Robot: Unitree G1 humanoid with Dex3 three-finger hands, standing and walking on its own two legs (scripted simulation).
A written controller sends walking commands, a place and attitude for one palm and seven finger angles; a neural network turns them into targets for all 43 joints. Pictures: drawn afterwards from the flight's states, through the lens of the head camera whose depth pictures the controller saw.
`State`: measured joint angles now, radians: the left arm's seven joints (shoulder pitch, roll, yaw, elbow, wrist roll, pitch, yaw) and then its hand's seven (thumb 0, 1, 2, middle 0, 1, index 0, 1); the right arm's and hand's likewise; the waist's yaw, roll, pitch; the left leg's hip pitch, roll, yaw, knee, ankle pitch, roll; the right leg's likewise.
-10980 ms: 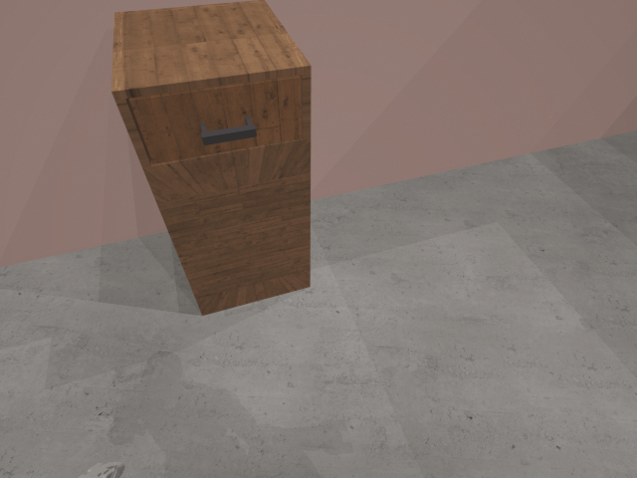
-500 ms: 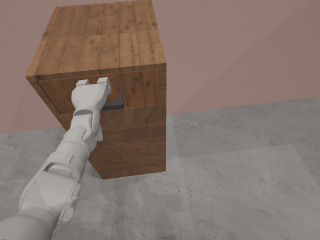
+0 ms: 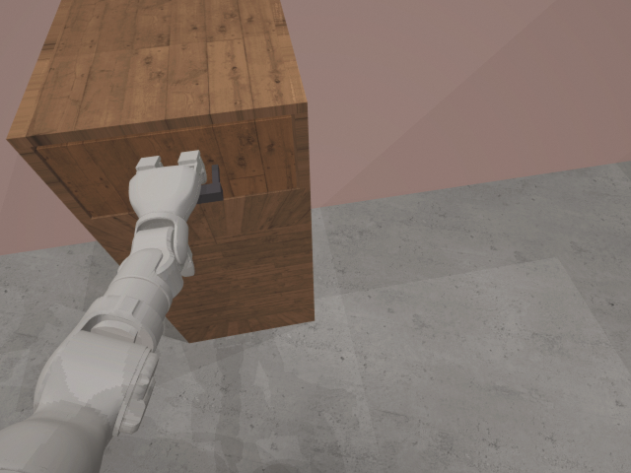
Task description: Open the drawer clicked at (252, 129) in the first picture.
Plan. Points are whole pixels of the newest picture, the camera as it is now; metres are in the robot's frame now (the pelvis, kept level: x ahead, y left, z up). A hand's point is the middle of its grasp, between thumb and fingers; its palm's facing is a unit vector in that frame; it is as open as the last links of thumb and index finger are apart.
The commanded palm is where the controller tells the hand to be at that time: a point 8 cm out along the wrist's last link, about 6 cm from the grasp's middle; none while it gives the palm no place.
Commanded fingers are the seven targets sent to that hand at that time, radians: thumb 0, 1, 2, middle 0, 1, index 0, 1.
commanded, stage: lower the fingers behind the handle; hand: left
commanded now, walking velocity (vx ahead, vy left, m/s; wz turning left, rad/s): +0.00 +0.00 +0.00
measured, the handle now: (183, 186) +0.54 +0.18 +0.01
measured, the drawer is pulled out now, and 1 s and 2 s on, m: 0.00 0.00 0.00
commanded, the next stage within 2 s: close the thumb around the handle in 0.90 s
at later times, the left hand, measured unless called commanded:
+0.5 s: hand (182, 225) +0.48 +0.18 -0.01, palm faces -0.03 -0.03 -1.00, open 13.9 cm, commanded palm +0.46 +0.19 +0.04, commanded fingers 0.00 -0.50 0.30 -0.30 -1.20 -0.30 -1.20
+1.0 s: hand (183, 224) +0.48 +0.18 -0.01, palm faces -0.03 -0.03 -1.00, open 13.8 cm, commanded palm +0.46 +0.18 +0.04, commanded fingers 0.00 -0.44 0.32 -0.30 -1.21 -0.30 -1.21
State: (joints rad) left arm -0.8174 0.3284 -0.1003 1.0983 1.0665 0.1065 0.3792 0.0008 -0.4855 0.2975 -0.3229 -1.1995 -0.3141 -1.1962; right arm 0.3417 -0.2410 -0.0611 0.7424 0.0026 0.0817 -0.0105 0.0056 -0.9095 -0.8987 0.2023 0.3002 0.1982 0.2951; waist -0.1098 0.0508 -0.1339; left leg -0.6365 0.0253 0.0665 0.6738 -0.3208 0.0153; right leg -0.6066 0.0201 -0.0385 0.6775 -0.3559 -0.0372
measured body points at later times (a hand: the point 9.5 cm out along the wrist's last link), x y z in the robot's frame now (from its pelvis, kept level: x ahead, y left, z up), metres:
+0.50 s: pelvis +0.00 +0.01 -0.02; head +0.10 +0.01 +0.42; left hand +0.48 +0.18 +0.04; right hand +0.01 -0.26 -0.15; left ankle -0.01 +0.11 -0.72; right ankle -0.03 -0.09 -0.72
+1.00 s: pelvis +0.00 +0.02 -0.02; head +0.10 +0.01 +0.42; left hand +0.48 +0.18 +0.04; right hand -0.01 -0.25 -0.15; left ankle -0.01 +0.11 -0.72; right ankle -0.03 -0.09 -0.72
